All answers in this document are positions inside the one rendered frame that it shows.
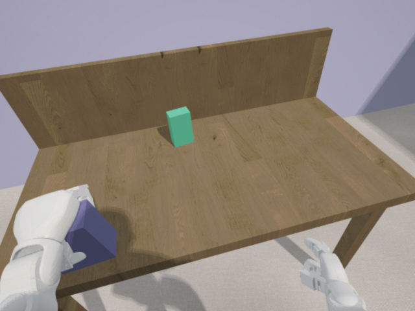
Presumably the robot left forearm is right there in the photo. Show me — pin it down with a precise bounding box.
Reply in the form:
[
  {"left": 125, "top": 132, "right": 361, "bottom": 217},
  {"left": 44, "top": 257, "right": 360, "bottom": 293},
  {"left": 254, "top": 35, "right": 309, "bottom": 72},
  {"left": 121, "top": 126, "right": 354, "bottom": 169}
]
[{"left": 0, "top": 238, "right": 64, "bottom": 311}]

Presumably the robot right forearm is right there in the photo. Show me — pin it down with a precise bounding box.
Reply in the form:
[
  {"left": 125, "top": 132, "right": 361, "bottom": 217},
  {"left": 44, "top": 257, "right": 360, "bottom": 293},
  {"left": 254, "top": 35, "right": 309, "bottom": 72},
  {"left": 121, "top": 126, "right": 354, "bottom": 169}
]
[{"left": 326, "top": 281, "right": 366, "bottom": 311}]

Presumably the table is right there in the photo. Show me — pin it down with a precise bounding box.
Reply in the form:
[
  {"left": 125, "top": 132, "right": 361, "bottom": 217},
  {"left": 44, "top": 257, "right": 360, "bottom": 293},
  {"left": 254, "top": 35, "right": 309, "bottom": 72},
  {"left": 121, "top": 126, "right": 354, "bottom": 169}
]
[{"left": 0, "top": 27, "right": 415, "bottom": 311}]

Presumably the robot left hand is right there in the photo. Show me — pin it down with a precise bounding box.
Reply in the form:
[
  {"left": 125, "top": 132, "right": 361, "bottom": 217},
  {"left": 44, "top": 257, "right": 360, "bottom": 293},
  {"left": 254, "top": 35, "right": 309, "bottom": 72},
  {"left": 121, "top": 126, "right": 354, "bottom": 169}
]
[{"left": 13, "top": 184, "right": 95, "bottom": 272}]

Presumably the sponge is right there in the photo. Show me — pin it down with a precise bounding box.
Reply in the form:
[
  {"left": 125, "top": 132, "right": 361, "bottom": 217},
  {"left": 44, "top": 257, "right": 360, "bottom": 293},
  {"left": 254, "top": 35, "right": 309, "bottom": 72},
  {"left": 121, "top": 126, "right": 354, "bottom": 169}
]
[{"left": 61, "top": 200, "right": 117, "bottom": 274}]

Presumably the robot right hand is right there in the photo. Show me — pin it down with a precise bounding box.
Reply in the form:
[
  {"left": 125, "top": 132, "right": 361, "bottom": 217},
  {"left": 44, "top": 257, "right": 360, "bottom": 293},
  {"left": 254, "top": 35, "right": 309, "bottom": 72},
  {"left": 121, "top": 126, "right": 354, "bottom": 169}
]
[{"left": 300, "top": 237, "right": 349, "bottom": 294}]

